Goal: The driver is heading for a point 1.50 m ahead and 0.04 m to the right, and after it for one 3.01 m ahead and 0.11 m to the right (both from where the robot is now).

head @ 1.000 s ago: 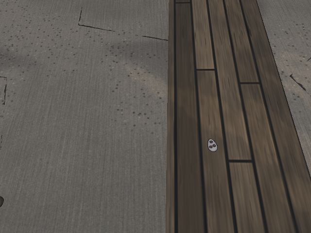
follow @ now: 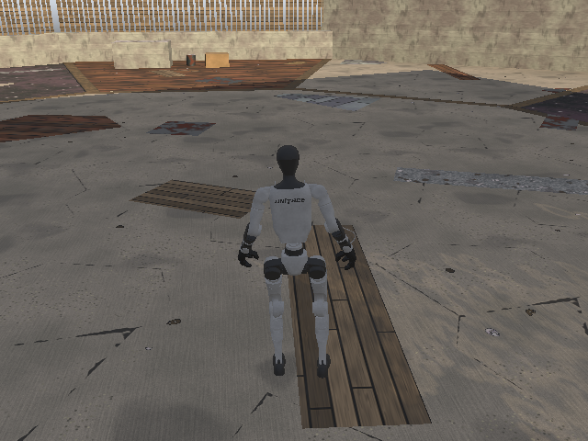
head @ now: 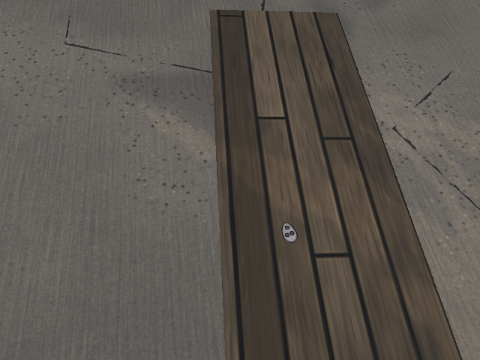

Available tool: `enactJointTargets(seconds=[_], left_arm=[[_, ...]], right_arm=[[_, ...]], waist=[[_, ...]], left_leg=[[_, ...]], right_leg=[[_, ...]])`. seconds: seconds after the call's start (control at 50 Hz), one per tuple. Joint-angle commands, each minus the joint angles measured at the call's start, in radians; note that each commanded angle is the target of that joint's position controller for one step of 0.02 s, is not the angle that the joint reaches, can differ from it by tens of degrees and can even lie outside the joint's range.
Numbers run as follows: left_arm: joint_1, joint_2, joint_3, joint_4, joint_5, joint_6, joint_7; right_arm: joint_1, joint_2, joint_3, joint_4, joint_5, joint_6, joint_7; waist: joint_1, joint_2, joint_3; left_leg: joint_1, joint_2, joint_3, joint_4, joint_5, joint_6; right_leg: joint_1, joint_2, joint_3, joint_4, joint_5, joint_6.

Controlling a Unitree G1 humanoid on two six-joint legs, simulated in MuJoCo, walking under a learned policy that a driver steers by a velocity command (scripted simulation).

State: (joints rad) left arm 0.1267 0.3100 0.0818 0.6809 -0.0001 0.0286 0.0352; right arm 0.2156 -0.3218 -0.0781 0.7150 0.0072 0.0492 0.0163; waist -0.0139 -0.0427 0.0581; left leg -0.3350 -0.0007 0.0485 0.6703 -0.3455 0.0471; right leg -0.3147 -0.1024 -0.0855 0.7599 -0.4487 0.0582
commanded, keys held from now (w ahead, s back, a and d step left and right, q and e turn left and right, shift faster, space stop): q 0.24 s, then no key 0.02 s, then e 0.74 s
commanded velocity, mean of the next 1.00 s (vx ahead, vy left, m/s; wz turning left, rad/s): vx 0.00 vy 0.00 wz -0.05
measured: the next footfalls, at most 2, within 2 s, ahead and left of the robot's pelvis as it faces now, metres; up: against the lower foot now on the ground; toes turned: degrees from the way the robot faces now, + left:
right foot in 0.50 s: +0.08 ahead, -0.14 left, +0.00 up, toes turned +10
right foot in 1.04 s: +0.04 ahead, -0.17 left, +0.00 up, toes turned -12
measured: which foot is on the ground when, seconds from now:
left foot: down 0.00-1.00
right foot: up 0.00-0.48, down 0.50-0.72, up 0.74-1.00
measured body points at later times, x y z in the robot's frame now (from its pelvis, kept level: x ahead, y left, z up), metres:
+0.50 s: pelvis +0.01 +0.01 +0.02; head +0.03 +0.02 +0.47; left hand +0.09 +0.30 -0.10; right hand +0.22 -0.21 -0.07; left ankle +0.01 +0.08 -0.72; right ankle +0.04 -0.15 -0.72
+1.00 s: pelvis +0.01 -0.04 +0.02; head +0.06 -0.05 +0.46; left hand +0.23 +0.21 -0.07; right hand +0.10 -0.34 -0.09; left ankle +0.01 +0.08 -0.72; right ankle +0.00 -0.16 -0.70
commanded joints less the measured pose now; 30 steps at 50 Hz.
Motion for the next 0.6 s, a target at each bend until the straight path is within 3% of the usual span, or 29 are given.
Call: enactJointTargets(seconds=[0.02, 0.04, 0.06, 0.08, 0.1, 0.16, 0.24, 0.28, 0.38, 0.44, 0.48, 0.5, 0.52, 0.54, 0.56, 0.6], left_arm=[[-0.092, 0.091, 0.017, -0.111, 0.005, -0.012, 0.015], [-0.087, 0.106, 0.024, -0.1, -0.005, -0.011, 0.019], [-0.068, 0.111, 0.031, -0.074, 0.001, -0.009, 0.027], [-0.06, 0.121, 0.036, -0.065, 0.007, -0.007, 0.032], [-0.047, 0.112, 0.037, -0.057, 0.005, -0.008, 0.028], [-0.021, 0.089, 0.032, -0.04, -0.003, -0.014, 0.019], [-0.048, 0.08, 0.029, -0.041, -0.003, -0.019, 0.019], [-0.03, 0.083, 0.028, -0.025, -0.006, -0.021, 0.016], [-0.01, 0.05, 0.005, 0.003, -0.003, -0.032, -0.003], [0.002, 0.064, 0.002, 0.012, -0.01, -0.04, -0.012], [0.018, 0.083, 0.001, 0.013, -0.005, -0.049, -0.015], [0.018, 0.117, 0.005, 0.004, 0.002, -0.052, -0.014], [0.021, 0.175, 0.016, -0.008, 0.002, -0.052, -0.012], [0.024, 0.199, 0.027, 0.005, -0.013, -0.049, -0.016], [0.027, 0.173, 0.026, 0.0, -0.023, -0.047, -0.019], [0.021, 0.148, 0.019, -0.009, -0.016, -0.046, -0.018]], right_arm=[[0.089, -0.241, -0.051, -0.096, -0.047, -0.052, 0.004], [0.052, -0.212, -0.042, -0.095, -0.036, -0.066, 0.001], [0.007, -0.19, -0.038, -0.097, -0.013, -0.066, -0.008], [-0.026, -0.163, -0.027, -0.103, 0.004, -0.061, -0.018], [-0.029, -0.152, -0.02, -0.109, 0.006, -0.057, -0.027], [-0.013, -0.142, -0.016, -0.124, -0.001, -0.051, -0.041], [0.001, -0.154, -0.022, -0.132, 0.003, -0.041, -0.051], [-0.021, -0.138, -0.016, -0.139, -0.005, -0.036, -0.053], [-0.055, -0.061, 0.021, -0.111, -0.034, -0.041, -0.037], [-0.072, -0.071, 0.025, -0.081, -0.037, -0.045, -0.025], [-0.066, -0.09, 0.02, -0.061, -0.021, -0.046, -0.025], [-0.043, -0.1, 0.015, -0.053, -0.022, -0.051, -0.028], [-0.01, -0.109, 0.01, -0.057, -0.035, -0.057, -0.031], [-0.012, -0.1, 0.007, -0.064, -0.036, -0.06, -0.035], [-0.045, -0.094, 0.006, -0.068, -0.035, -0.058, -0.041], [-0.072, -0.069, 0.0, -0.08, -0.024, -0.043, -0.051]], waist=[[-0.063, 0.232, -0.165], [-0.035, 0.182, -0.127], [-0.014, 0.12, -0.107], [-0.001, 0.127, -0.094], [0.007, 0.149, -0.104], [0.007, 0.14, -0.137], [-0.008, 0.154, -0.117], [-0.007, 0.163, -0.119], [-0.024, 0.176, -0.106], [-0.019, 0.163, -0.073], [0.008, 0.126, -0.057], [0.002, 0.093, -0.071], [-0.031, 0.021, -0.092], [-0.045, -0.066, -0.104], [-0.02, -0.083, -0.106], [-0.013, -0.118, -0.107]], left_leg=[[0.255, 0.385, -0.597, -0.357, 0.608, 0.322], [0.234, 0.331, -0.511, -0.349, 0.498, 0.267], [0.232, 0.279, -0.454, -0.342, 0.399, 0.207], [0.222, 0.25, -0.421, -0.342, 0.392, 0.176], [0.204, 0.223, -0.397, -0.345, 0.419, 0.164], [0.247, 0.196, -0.374, -0.349, 0.446, 0.166], [0.277, 0.185, -0.422, -0.358, 0.342, 0.169], [0.269, 0.185, -0.415, -0.361, 0.287, 0.168], [0.143, 0.158, -0.35, -0.369, 0.226, 0.171], [0.117, 0.165, -0.354, -0.358, 0.203, 0.167], [0.125, 0.145, -0.337, -0.322, 0.241, 0.13], [0.135, 0.125, -0.322, -0.291, 0.251, 0.097], [0.137, 0.069, -0.273, -0.236, 0.219, 0.066], [0.142, 0.005, -0.187, -0.211, 0.202, 0.036], [0.159, -0.027, -0.13, -0.159, 0.19, 0.01], [0.146, -0.042, -0.089, -0.099, 0.179, -0.003]], right_leg=[[-0.336, 0.1, 0.158, 0.487, -0.261, 0.006], [-0.347, 0.081, 0.171, 0.493, -0.171, -0.013], [-0.353, 0.062, 0.176, 0.456, -0.079, -0.016], [-0.345, 0.055, 0.181, 0.422, -0.012, -0.012], [-0.306, 0.068, 0.176, 0.432, 0.041, -0.004], [-0.292, 0.094, 0.176, 0.398, 0.115, 0.015], [-0.309, 0.103, 0.192, 0.253, 0.136, 0.042], [-0.281, 0.088, 0.187, 0.189, 0.151, 0.05], [-0.05, 0.038, 0.15, -0.016, 0.143, 0.043], [0.034, 0.049, 0.127, -0.154, 0.151, 0.021], [0.09, 0.061, 0.121, -0.328, 0.309, -0.008], [0.114, 0.033, 0.165, -0.331, 0.435, -0.026], [0.124, -0.013, 0.221, -0.285, 0.624, -0.054], [0.096, -0.014, 0.252, -0.273, 0.61, -0.096], [0.064, -0.019, 0.287, -0.3, 0.551, -0.121], [0.038, -0.05, 0.371, -0.33, 0.505, -0.152]])
Velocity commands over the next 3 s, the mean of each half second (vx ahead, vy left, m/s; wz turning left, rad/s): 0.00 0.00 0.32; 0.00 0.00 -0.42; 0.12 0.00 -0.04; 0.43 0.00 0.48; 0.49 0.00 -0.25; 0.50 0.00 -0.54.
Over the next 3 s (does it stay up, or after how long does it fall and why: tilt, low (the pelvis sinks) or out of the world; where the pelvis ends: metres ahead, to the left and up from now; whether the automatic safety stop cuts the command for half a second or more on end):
stays up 0.83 0.05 0.02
